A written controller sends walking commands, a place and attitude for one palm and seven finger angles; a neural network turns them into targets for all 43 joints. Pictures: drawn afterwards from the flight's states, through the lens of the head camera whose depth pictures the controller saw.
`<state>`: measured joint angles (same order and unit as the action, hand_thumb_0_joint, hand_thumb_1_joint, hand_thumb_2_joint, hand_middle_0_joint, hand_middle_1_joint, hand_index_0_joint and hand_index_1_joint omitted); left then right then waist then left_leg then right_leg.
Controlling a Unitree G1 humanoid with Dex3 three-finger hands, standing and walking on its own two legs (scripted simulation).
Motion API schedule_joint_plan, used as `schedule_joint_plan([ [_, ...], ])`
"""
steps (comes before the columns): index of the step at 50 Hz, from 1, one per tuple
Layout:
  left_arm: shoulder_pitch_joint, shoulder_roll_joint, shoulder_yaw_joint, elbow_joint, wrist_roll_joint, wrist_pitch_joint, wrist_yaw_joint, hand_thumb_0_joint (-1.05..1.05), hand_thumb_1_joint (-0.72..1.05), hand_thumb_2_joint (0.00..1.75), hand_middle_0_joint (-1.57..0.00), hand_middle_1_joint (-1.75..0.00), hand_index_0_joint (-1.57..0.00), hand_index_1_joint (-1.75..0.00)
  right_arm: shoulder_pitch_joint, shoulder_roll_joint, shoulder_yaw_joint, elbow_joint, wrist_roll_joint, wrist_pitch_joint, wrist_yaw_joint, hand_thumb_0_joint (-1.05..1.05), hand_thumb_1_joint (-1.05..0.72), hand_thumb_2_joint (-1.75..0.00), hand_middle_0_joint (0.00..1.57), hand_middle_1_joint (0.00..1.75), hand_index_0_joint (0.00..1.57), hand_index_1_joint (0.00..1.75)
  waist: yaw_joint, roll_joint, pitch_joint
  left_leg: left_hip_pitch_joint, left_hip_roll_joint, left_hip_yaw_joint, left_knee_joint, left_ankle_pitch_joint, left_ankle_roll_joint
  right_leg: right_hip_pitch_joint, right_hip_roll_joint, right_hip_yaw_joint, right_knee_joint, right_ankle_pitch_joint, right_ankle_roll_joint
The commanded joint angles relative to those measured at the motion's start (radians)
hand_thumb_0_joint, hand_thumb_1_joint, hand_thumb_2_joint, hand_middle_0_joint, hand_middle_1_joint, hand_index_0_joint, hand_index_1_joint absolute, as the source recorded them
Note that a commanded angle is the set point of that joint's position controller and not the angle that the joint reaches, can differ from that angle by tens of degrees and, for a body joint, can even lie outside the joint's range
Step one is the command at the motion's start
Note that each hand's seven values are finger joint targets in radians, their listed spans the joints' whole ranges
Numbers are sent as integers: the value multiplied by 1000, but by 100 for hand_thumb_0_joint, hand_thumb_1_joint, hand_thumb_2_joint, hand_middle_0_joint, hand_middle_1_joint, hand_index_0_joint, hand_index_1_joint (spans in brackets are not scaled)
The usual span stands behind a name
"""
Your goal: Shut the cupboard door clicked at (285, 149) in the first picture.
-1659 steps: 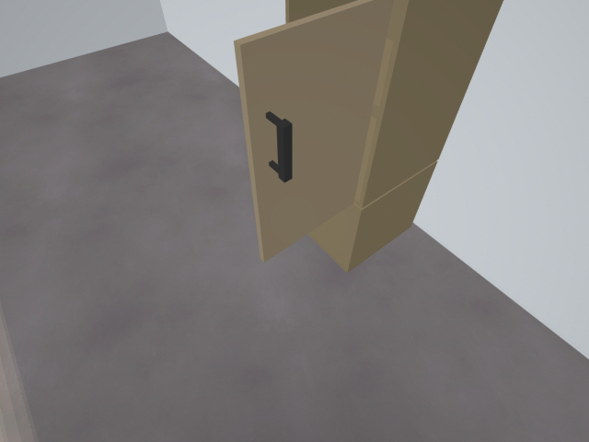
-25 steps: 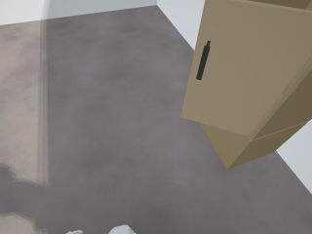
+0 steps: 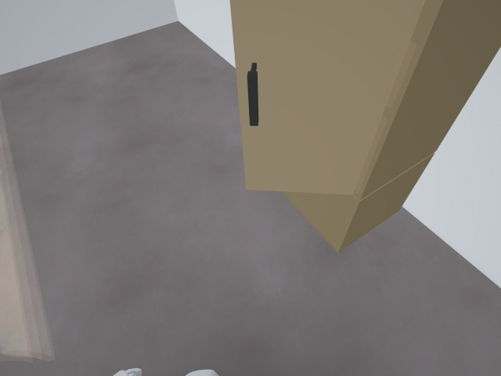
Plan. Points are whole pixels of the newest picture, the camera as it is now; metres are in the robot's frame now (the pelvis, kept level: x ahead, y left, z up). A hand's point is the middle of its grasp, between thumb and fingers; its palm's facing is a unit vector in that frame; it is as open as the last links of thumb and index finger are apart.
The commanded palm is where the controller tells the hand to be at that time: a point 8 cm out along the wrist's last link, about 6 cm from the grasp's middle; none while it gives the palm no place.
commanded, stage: take the last steps up to it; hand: left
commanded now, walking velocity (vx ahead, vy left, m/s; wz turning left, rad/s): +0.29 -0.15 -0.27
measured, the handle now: (254, 95) +0.68 +0.02 +0.05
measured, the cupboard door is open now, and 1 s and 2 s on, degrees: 51 51 51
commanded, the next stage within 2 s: come to a stop and stand still in 0.64 s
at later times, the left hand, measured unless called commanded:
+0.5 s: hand (179, 345) +0.20 +0.16 -0.16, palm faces -0.17 -0.97 -0.15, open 7.4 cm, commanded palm none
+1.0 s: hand (239, 298) +0.29 +0.05 -0.18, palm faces -0.10 -0.98 -0.18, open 7.3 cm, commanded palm none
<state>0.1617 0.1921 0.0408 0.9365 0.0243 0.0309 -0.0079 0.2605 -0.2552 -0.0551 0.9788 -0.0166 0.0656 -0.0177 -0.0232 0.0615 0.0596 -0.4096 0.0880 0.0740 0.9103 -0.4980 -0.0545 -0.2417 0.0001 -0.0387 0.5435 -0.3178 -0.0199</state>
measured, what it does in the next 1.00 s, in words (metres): walks ahead: left foot, then right foot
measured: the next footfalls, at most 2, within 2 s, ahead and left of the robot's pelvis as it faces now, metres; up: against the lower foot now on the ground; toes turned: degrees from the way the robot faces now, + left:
left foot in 0.22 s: +0.09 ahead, +0.12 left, +0.00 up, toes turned +4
right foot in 0.64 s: +0.21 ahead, -0.24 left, +0.00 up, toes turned -11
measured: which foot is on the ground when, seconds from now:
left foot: up 0.00-0.20, down 0.22-0.64, up 0.66-0.92, down 0.94-1.00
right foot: down 0.00-0.22, up 0.24-0.62, down 0.64-1.00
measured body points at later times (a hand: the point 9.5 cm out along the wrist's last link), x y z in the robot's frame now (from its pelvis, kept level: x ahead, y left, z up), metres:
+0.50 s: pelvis +0.09 -0.02 +0.01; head +0.13 +0.00 +0.46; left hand +0.21 +0.21 -0.15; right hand +0.01 -0.26 -0.12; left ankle +0.05 +0.11 -0.73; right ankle +0.13 -0.19 -0.67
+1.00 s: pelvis +0.22 -0.12 +0.00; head +0.25 -0.11 +0.45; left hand +0.30 +0.10 -0.16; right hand +0.28 -0.36 -0.14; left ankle +0.27 -0.03 -0.73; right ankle +0.19 -0.21 -0.73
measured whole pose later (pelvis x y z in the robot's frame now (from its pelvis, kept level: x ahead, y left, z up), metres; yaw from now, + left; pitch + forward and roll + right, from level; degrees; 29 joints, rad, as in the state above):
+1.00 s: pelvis +0.22 -0.12 +0.00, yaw -9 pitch +0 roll -2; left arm 0.20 0.17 0.02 1.06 0.01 0.01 0.04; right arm 0.15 -0.16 -0.02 1.00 -0.01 0.02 -0.02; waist 0.01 0.00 0.05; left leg -0.31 0.03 0.08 0.57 -0.24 0.03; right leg -0.21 0.02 -0.13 0.52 -0.30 -0.04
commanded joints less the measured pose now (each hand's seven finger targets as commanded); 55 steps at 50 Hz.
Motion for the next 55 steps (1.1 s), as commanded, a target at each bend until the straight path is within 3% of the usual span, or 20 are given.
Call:
schedule_joint_plan([
  [1, 28, 182, 52, -42, 0, -22, 20, 0, 90, 90, -20, -30, -20, -30, -23, -60, -11, -75, -8, -43, 4, 0, -90, -90, 20, 30, 20, 30, 20, -250, -78, -145, 6, -15, 133, 50, -16, 144, -223, 214, -249, 267, -176],
  [6, 68, 203, 59, -9, 8, -34, 7, 0, 90, 90, -20, -30, -20, -30, -51, -35, -11, -89, -12, -68, 13, 0, -90, -90, 20, 30, 20, 30, 38, -222, -30, -41, -18, 23, -165, 39, -1, 78, -221, 285, -289, -35, -200],
  [9, 22, 181, 57, -12, -7, -27, -7, 0, 90, 90, -20, -30, -20, -30, 105, -45, -7, -34, -14, -91, -3, 0, -90, -90, 20, 30, 20, 30, -42, -169, -38, 294, -42, 65, -455, 233, 8, -126, -131, 229, -173, -123, -128],
  [10, 25, 121, 45, -24, -11, -25, -13, 0, 90, 90, -20, -30, -20, -30, 191, -113, -20, -8, -21, -101, -12, 0, -90, -90, 20, 30, 20, 30, -77, 19, -60, 437, 92, -127, -572, 97, 46, -270, -52, 169, 8, -164, -74],
  [11, 18, 67, 31, -57, -11, -23, -22, 0, 90, 90, -20, -30, -20, -30, 278, -219, -45, 4, -35, -103, -19, 0, -90, -90, 20, 30, 20, 30, -106, 263, -53, 482, 369, -501, -699, -96, 149, -443, 53, 13, 306, -258, -16],
  [12, -64, 111, 39, -96, 5, -25, -31, 0, 90, 90, -20, -30, -20, -30, 295, -248, -45, 1, -33, -104, -27, 0, -90, -90, 20, 30, 20, 30, -122, 147, -16, 402, 461, -596, -766, -150, 219, -483, -8, 82, 461, -252, -18],
  [16, -27, 102, 49, -41, 14, -17, -51, 0, 90, 90, -20, -30, -20, -30, 143, -122, -8, -27, -24, -124, -29, 0, -90, -90, 20, 30, 20, 30, -21, 85, 47, 295, 308, -254, -743, 215, 151, -465, -72, 83, 612, 6, 20],
  [20, -28, 57, 32, -24, 7, -6, -52, 0, 90, 90, -20, -30, -20, -30, 186, -108, -11, 13, -19, -130, -23, 0, -90, -90, 20, 30, 20, 30, -19, 89, 13, 341, 249, -32, -702, 453, 144, -423, -71, 24, 475, 93, 41],
  [26, -117, 59, 22, -41, 3, -15, -49, 0, 90, 90, -20, -30, -20, -30, 199, -110, -23, 43, -24, -113, -9, 0, -90, -90, 20, 30, 20, 30, -40, 130, 64, 262, 244, 28, -670, 481, 142, -258, -53, -58, 169, 119, 26],
  [28, -58, 68, 26, -23, 3, -25, -48, 0, 90, 90, -20, -30, -20, -30, 161, -134, -32, 41, -22, -108, -9, 0, -90, -90, 20, 30, 20, 30, -5, 127, -4, 286, 248, 38, -601, 514, 130, -133, -32, -71, 70, 124, 12],
  [30, 127, 120, 41, 44, 5, -44, -38, 0, 90, 90, -20, -30, -20, -30, 148, -126, -32, 48, -11, -102, -3, 0, -90, -90, 20, 30, 20, 30, 77, 31, -92, 225, 174, 104, -375, 586, 81, 153, 9, -91, -64, 174, -9],
  [31, 249, 204, 59, 82, 10, -58, -23, 0, 90, 90, -20, -30, -20, -30, 155, -72, -22, 43, 0, -102, 8, 0, -90, -90, 20, 30, 20, 30, 131, -160, -149, 26, 97, 151, -146, 413, 50, 377, -132, 75, -128, 126, -60],
  [32, 346, 280, 75, 115, 6, -66, -8, 0, 90, 90, -20, -30, -20, -30, 136, 9, -1, 5, 12, -101, 7, 0, -90, -90, 20, 30, 20, 30, 153, -371, -205, -151, -43, 120, 138, -158, 30, 456, -367, 394, -228, 222, -159],
  [33, 309, 273, 75, 112, -4, -68, 4, 0, 90, 90, -20, -30, -20, -30, 98, -13, -3, -9, 15, -95, -1, 0, -90, -90, 20, 30, 20, 30, 140, -345, -209, -192, -14, -8, 278, -159, 48, 387, -392, 426, -276, 255, -202],
  [37, 56, 110, 25, 53, -5, -71, 27, 0, 90, 90, -20, -30, -20, -30, 102, 16, 2, 31, -6, -79, 3, 0, -90, -90, 20, 30, 20, 30, 7, -182, -109, -90, 49, -45, 209, 51, 32, 105, -275, 134, -256, 392, -180],
  [39, 33, 79, 8, 56, -3, -81, 29, 0, 90, 90, -20, -30, -20, -30, 131, 56, 19, 50, -5, -66, 1, 0, -90, -90, 20, 30, 20, 30, -22, -161, -99, 2, 27, -29, 65, 85, 16, 18, -265, 84, -258, 578, -171],
  [44, 38, 102, 4, 77, -11, -72, 45, 0, 90, 90, -20, -30, -20, -30, 96, 52, 31, 58, 10, -53, -3, 0, -90, -90, 20, 30, 20, 30, -18, -144, -115, 158, -27, -25, -334, 272, 8, 58, -241, 80, -166, 714, -137],
  [47, 82, 95, 11, 65, -19, -44, 57, 0, 90, 90, -20, -30, -20, -30, 49, -49, 7, 28, 1, -51, -9, 0, -90, -90, 20, 30, 20, 30, 10, -22, -94, 252, 102, -131, -431, 781, 82, -1, -171, 57, -83, 445, -38],
  [51, 102, 91, 8, 37, -9, -11, 58, 0, 90, 90, -20, -30, -20, -30, -38, -90, -4, -24, 1, -42, -21, 0, -90, -90, 20, 30, 20, 30, 32, 113, -68, 197, 185, -202, -505, 955, 179, 16, -72, -7, 63, 127, 11],
  [55, 121, 92, 16, 17, -8, 2, 53, 0, 90, 90, -20, -30, -20, -30, -81, -118, -19, -61, -5, -36, -22, 0, -90, -90, 20, 30, 20, 30, 38, 84, -149, 285, 220, -220, -492, 990, 238, -42, -32, 22, 175, -126, 18],
])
